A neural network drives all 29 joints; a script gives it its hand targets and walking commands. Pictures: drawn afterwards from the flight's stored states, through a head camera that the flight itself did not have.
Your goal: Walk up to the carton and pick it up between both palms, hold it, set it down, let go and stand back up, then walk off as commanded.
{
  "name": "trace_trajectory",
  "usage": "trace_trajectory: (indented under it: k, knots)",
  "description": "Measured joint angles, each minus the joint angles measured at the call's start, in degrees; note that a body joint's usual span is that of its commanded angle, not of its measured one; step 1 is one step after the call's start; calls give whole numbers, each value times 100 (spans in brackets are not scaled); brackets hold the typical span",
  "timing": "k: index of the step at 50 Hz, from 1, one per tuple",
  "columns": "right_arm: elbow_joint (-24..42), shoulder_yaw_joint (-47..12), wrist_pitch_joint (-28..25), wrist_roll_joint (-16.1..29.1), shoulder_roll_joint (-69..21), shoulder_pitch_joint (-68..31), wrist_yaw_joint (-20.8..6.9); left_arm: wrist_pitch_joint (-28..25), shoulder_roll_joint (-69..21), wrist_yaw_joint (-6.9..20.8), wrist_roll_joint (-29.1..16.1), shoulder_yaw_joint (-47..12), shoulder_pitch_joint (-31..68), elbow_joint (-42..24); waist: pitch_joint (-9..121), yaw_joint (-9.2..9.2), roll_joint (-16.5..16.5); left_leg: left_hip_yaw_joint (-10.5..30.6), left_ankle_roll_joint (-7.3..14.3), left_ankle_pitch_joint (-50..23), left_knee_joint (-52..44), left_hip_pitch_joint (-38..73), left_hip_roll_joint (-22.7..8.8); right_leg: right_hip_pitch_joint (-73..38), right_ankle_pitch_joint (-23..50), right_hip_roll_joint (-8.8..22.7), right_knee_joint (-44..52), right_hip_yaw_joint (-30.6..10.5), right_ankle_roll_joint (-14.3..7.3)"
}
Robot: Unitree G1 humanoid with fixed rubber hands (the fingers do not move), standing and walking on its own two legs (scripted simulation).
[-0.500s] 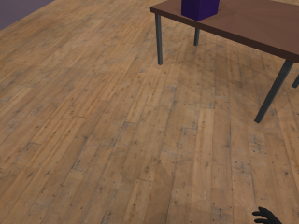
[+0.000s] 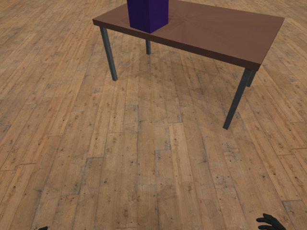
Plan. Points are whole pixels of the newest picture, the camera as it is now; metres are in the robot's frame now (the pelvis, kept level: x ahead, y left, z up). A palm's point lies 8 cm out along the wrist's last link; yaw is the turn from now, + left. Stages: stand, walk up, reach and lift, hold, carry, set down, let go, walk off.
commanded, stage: walk up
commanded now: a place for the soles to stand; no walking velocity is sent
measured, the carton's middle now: (148, 7) +1.50 +0.08 +0.01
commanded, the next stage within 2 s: none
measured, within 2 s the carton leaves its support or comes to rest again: neither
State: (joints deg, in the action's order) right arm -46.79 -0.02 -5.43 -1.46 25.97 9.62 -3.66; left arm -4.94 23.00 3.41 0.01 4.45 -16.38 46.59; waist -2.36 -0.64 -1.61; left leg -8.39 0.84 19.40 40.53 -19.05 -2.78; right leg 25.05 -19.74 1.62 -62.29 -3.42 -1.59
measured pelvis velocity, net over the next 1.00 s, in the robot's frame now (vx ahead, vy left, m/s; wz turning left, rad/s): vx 0.39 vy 0.03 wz -0.29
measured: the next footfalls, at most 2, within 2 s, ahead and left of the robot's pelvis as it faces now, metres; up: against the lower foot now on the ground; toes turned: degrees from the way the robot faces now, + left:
right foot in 0.10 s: +0.13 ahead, -0.15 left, +0.00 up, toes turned -5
left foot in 0.42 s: +0.34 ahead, +0.13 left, +0.00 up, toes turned -6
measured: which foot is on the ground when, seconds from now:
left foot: down 0.00-0.12, up 0.14-0.40, down 0.42-0.78, up 0.80-1.00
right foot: up 0.00-0.08, down 0.10-0.44, up 0.46-0.72, down 0.74-1.00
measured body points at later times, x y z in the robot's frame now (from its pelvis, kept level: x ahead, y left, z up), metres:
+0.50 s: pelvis +0.21 +0.04 -0.02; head +0.24 +0.02 +0.43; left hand +0.33 +0.36 -0.11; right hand +0.31 -0.29 -0.12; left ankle +0.30 +0.13 -0.71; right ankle +0.11 -0.11 -0.67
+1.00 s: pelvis +0.39 +0.03 -0.01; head +0.41 +0.00 +0.44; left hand +0.53 +0.35 -0.09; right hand +0.43 -0.30 -0.12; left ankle +0.47 +0.16 -0.66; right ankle +0.33 -0.11 -0.71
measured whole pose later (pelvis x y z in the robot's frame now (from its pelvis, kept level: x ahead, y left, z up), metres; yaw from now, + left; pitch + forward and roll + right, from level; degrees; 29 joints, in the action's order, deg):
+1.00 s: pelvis +0.39 +0.03 -0.01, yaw -17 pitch +1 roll -1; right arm -45.4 0.0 -0.4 -2.3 26.0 8.3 -4.1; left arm -7.2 23.5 -3.2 0.0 4.1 -21.9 46.6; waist -3.2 0.1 -5.1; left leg 1.8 2.3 29.0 66.0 -37.4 -4.5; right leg 21.1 -25.1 1.8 -45.2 0.0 -0.2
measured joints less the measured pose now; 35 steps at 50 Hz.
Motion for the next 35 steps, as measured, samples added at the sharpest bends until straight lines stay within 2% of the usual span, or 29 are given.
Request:
trace_trajectory:
  k: [3,4,6,9,12,18,21,22,23,25,27,30,35]
  knots:
    - [-1,-2,52,-70,-1,92,-5,-3,2,0,0,0,84,-3,1,-34,4,-285,0,279,-1,293,3,99,-331,277,1048,58,23]
    - [-2,-1,94,-83,-2,121,-16,-34,3,0,0,0,81,-4,30,-34,6,-389,0,380,5,375,-3,93,-203,320,1491,84,23]
    - [-8,0,238,-96,7,191,-20,-132,4,-2,0,0,77,-2,70,-53,-164,-399,1,699,261,411,-177,40,28,177,1676,136,97]
    - [-2,1,379,-96,5,197,-36,-186,4,-103,0,2,24,3,66,-14,-349,259,2,781,1367,-71,-95,-102,-153,-66,1690,163,108]
    - [3,0,316,-91,8,132,-37,-167,6,-238,0,1,-87,2,66,13,-369,645,1,787,1862,-750,-44,-293,-194,-154,1955,167,88]
    - [6,0,268,-107,21,-48,-37,-146,4,-339,0,-1,-406,1,53,68,-374,960,0,632,1723,-1614,-99,-744,-586,-203,2070,141,156]
    - [74,-1,209,-73,33,-132,-45,-147,3,-365,0,-2,-458,1,54,67,-377,970,1,-4,714,-1477,-111,-915,-941,-141,1881,93,255]
    - [107,4,150,-81,28,-150,-45,-131,7,-375,0,-1,-433,7,-4,65,-317,892,0,-360,673,-1406,-65,-864,-1091,-60,1528,53,227]
    - [120,5,98,-107,13,-154,-45,-90,5,-382,1,-4,-386,10,-67,60,-204,754,7,-328,865,-1370,22,-713,-1149,27,944,-49,139]
    - [116,6,123,-54,4,-94,-45,-27,7,-382,1,-24,-280,5,-78,51,-129,584,42,-4,1024,-1213,91,-311,-1093,-44,-271,-108,21]
    - [117,5,173,-62,3,-18,-45,-60,22,-382,0,-25,-203,-1,-74,9,-122,497,92,203,965,-952,89,-20,-816,-139,-945,4,1]
    - [119,4,176,-55,1,110,-46,-97,27,-382,0,-25,-91,-2,-71,-4,-88,320,118,390,830,-568,90,231,-388,-56,-801,166,0]
    - [119,4,208,-96,0,255,-46,-67,28,-382,0,-25,-30,-3,-74,-52,-69,-50,144,801,791,-79,95,362,-639,140,403,256,0]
